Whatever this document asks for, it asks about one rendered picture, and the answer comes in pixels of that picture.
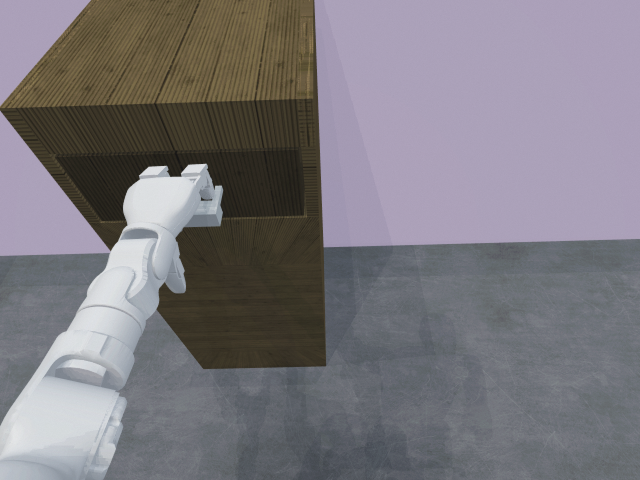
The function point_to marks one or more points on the left robot upper arm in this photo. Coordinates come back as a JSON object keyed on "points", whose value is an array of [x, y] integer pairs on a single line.
{"points": [[67, 430]]}

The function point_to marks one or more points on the left robot hand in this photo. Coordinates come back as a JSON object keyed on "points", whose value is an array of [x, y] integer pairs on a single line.
{"points": [[169, 202]]}

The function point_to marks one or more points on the drawer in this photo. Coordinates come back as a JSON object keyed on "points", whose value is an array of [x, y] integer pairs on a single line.
{"points": [[256, 182]]}

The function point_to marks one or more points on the robot left forearm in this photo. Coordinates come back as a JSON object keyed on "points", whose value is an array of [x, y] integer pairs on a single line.
{"points": [[97, 348]]}

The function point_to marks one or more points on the cabinet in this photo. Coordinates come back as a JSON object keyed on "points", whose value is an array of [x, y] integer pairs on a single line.
{"points": [[168, 75]]}

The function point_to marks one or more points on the handle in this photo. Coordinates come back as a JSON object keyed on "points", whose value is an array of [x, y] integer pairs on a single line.
{"points": [[208, 213]]}

